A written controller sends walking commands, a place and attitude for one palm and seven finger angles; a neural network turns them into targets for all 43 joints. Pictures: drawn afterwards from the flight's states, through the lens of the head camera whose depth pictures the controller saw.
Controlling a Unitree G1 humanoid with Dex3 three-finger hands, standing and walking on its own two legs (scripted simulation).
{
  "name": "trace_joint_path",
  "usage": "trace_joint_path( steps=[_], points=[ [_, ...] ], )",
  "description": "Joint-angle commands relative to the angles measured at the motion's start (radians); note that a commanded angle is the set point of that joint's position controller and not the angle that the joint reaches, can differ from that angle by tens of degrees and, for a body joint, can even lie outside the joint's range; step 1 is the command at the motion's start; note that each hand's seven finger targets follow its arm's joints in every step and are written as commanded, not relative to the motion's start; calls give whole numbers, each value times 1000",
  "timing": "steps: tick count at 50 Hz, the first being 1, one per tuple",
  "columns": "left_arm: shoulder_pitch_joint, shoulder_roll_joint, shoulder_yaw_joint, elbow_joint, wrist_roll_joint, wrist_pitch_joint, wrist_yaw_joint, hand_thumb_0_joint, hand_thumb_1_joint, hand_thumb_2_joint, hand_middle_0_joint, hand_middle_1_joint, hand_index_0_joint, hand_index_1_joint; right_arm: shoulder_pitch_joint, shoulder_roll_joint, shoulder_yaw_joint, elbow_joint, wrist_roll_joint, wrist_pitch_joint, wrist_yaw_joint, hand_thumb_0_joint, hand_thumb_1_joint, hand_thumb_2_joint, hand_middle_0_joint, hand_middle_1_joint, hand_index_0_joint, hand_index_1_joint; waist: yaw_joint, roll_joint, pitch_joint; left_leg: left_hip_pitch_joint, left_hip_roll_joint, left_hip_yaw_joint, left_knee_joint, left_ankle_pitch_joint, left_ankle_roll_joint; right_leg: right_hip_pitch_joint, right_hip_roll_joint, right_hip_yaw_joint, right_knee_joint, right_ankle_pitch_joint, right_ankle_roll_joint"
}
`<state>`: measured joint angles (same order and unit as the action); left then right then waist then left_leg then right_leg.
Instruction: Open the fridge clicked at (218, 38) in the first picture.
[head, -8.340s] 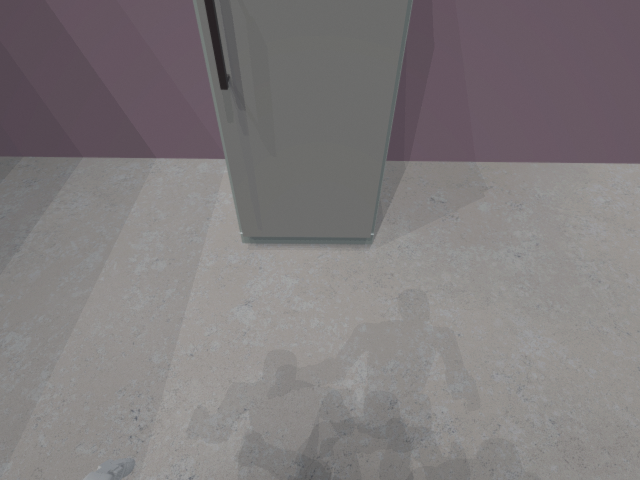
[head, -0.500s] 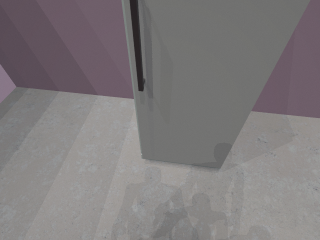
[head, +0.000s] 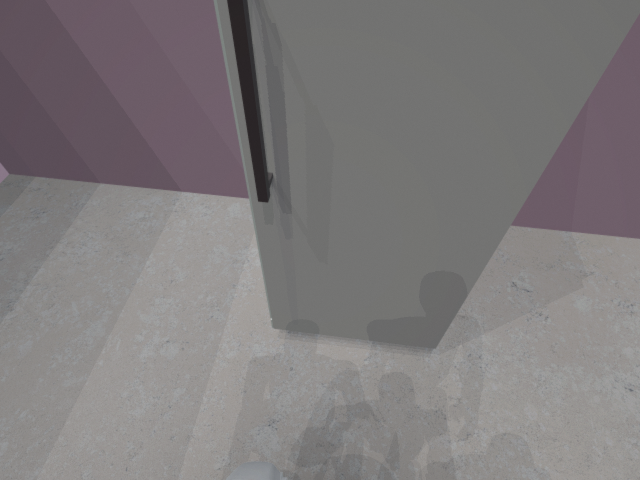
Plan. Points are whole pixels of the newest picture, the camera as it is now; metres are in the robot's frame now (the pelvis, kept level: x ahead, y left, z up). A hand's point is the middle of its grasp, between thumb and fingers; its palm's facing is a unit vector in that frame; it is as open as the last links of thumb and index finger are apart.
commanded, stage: shuffle to correct the standing spot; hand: left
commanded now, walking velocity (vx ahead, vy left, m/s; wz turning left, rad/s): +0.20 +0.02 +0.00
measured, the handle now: (256, 105) +0.58 +0.17 +0.15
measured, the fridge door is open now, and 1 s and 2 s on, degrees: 0 0 0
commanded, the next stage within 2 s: come to a stop and stand still in 0.18 s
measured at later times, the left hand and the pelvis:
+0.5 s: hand (204, 439) +0.19 +0.20 -0.17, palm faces -0.02 -0.98 -0.21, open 7.3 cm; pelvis +0.12 +0.02 +0.00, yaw -3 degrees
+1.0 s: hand (196, 467) +0.15 +0.20 -0.18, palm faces +0.02 -0.98 -0.20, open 7.3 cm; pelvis +0.09 +0.02 -0.01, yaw -2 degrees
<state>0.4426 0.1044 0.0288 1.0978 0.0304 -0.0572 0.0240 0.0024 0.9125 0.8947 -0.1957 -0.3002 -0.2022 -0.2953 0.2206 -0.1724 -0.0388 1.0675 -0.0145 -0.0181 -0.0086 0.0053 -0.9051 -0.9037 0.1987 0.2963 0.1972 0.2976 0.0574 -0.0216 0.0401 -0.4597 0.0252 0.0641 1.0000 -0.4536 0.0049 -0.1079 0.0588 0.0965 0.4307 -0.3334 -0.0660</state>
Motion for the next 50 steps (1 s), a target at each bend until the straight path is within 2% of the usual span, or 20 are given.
trace_joint_path(
  steps=[1, 4, 6, 7, 8, 9, 10, 12, 17, 20, 23, 25, 27, 28, 30, 35, 40, 43, 46, 50],
  points=[
    [52, 155, 31, -26, -2, -18, 5, 0, 900, 900, -200, -300, -200, -300, -71, -15, -1, -114, 11, -27, 22, 0, -900, -900, 200, 300, 200, 300, -42, -101, 66, -35, 6, 0, -151, 142, -4, -43, -235, 195, -181, 476, -143],
    [40, 166, 34, -19, -3, -17, 2, 0, 900, 900, -200, -300, -200, -300, -53, -14, 0, -113, 11, -39, 17, 0, -900, -900, 200, 300, 200, 300, -59, -114, 53, 130, -26, 29, -335, 231, 3, -74, -202, 135, -119, 533, -99],
    [40, 156, 35, -14, -10, -12, 0, 0, 900, 900, -200, -300, -200, -300, 97, -53, -5, -66, 7, -53, -4, 0, -900, -900, 200, 300, 200, 300, -117, -54, -19, 374, -34, 15, -496, 326, 16, -109, -151, 93, 82, 549, -64],
    [61, 134, 31, -17, -15, -10, -4, 0, 900, 900, -200, -300, -200, -300, 204, -119, -18, -41, -2, -60, -15, 0, -900, -900, 200, 300, 200, 300, -151, 50, -98, 545, 88, -123, -516, 371, 58, -212, -93, 56, 276, 376, -38],
    [101, 74, 21, -29, -22, -8, -7, 0, 900, 900, -200, -300, -200, -300, 276, -216, -41, -38, -15, -64, -18, 0, -900, -900, 200, 300, 200, 300, -147, 318, -173, 630, 376, -455, -617, 463, 171, -371, 5, -68, 599, -185, 2],
    [104, 89, 25, -51, -16, -3, -2, 0, 900, 900, -200, -300, -200, -300, 255, -226, -37, -58, -5, -40, -14, 0, -900, -900, 200, 300, 200, 300, -127, 276, -160, 519, 432, -582, -740, 277, 246, -405, -13, -44, 757, -266, -1],
    [64, 85, 26, -75, -6, -1, -5, 0, 900, 900, -200, -300, -200, -300, 166, -208, -34, -92, -9, -29, -10, 0, -900, -900, 200, 300, 200, 300, -105, 187, -20, 358, 433, -594, -801, 39, 287, -457, -54, -63, 827, -238, 0],
    [2, 78, 29, -69, 8, 11, -14, 0, 900, 900, -200, -300, -200, -300, 62, -101, -7, -106, -8, -38, -10, 0, -900, -900, 200, 300, 200, 300, -53, 176, 110, 117, 322, -462, -862, -81, 214, -476, -110, -56, 860, -81, 12],
    [12, 31, 21, -73, -1, 42, -18, 0, 900, 900, -200, -300, -200, -300, 53, -56, -2, -104, -12, -56, -20, 0, -900, -900, 200, 300, 200, 300, -13, 76, -21, 128, 218, -170, -787, 437, 167, -327, -133, -97, 610, 18, 60],
    [-49, 40, 6, -97, -9, 49, -5, 0, 900, 900, -200, -300, -200, -300, 45, -81, 2, -103, -15, -49, -28, 0, -900, -900, 200, 300, 200, 300, -27, 86, -81, 210, 223, -108, -685, 793, 159, -221, -115, -124, 339, 16, 85],
    [-90, 90, 13, -115, -7, 50, 0, 0, 900, 900, -200, -300, -200, -300, 54, -100, -10, -90, -10, -23, -32, 0, -900, -900, 200, 300, 200, 300, -39, 149, -74, 247, 210, -117, -608, 811, 131, -156, -95, -144, 153, 83, 85],
    [-82, 145, 22, -121, -5, 47, 3, 0, 900, 900, -200, -300, -200, -300, 56, -96, -16, -92, -2, -9, -30, 0, -900, -900, 200, 300, 200, 300, -28, 107, -77, 208, 157, -103, -543, 641, 71, -73, -124, -90, 19, 274, 77],
    [-117, 221, 29, -130, -3, 39, 6, 0, 900, 900, -200, -300, -200, -300, 92, -49, -12, -94, 6, 3, -23, 0, -900, -900, 200, 300, 200, 300, -58, -58, -89, 123, 39, -24, -473, 260, -4, -33, -294, 82, 47, 654, -1],
    [-137, 241, 30, -137, -6, 42, 6, 0, 900, 900, -200, -300, -200, -300, 124, -37, -12, -86, 4, 11, -19, 0, -900, -900, 200, 300, 200, 300, -68, -68, -79, 133, 5, -18, -448, 189, -18, -48, -342, 67, 44, 759, -39],
    [-169, 242, 36, -143, -10, 44, 12, 0, 900, 900, -200, -300, -200, -300, 129, -39, -17, -70, 4, 32, -23, 0, -900, -900, 200, 300, 200, 300, -64, -210, -117, 146, -2, -8, -323, 30, -32, -46, -363, 106, -14, 725, -83],
    [-198, 239, 50, -154, -5, 53, 24, 0, 900, 900, -200, -300, -200, -300, 102, -39, -17, -71, 7, 41, -24, 0, -900, -900, 200, 300, 200, 300, -37, -166, -99, 65, -8, -43, -231, -58, -43, 18, -381, 100, 2, 820, -142],
    [-242, 236, 56, -158, -16, 66, 21, 0, 900, 900, -200, -300, -200, -300, 171, -24, -15, -43, 7, 34, -24, 0, -900, -900, 200, 300, 200, 300, -70, -113, -110, 277, -13, -7, -550, 208, -42, -94, -321, 62, 44, 546, -69],
    [-270, 139, 35, -180, -20, 83, 10, 0, 900, 900, -200, -300, -200, -300, 114, -104, -22, -77, -9, 23, -26, 0, -900, -900, 200, 300, 200, 300, -48, 198, -33, 197, 210, -212, -707, 370, 74, -172, -124, -111, 131, 51, 56],
    [-241, 124, 30, -147, -5, 99, 9, 0, 900, 900, -200, -300, -200, -300, 5, -90, -14, -108, -9, 23, -24, 0, -900, -900, 200, 300, 200, 300, -26, 197, 56, -15, 214, -223, -810, 107, 118, -86, -112, -106, 271, -47, 59],
    [-154, 107, 11, -104, -4, 84, 1, 0, 900, 900, -200, -300, -200, -300, 7, -100, -13, -102, -7, 22, -23, 0, -900, -900, 200, 300, 200, 300, -13, 100, 43, 64, 154, -178, -746, 35, 82, -93, -117, -87, 105, 65, 59]
  ],
)
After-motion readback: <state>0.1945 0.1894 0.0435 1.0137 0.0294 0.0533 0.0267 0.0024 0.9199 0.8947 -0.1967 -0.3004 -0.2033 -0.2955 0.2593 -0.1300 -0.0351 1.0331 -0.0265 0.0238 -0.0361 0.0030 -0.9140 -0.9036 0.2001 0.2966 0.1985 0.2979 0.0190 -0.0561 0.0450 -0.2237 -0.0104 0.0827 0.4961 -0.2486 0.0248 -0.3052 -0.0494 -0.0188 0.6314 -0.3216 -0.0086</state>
